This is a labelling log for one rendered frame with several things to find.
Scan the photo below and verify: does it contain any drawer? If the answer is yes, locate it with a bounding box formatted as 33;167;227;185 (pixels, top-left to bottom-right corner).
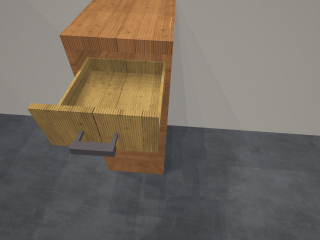
27;57;166;153

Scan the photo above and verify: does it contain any handle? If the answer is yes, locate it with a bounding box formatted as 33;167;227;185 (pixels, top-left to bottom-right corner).
68;130;118;157

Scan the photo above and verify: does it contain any cabinet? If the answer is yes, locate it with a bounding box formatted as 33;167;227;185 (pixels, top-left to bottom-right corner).
59;0;176;175

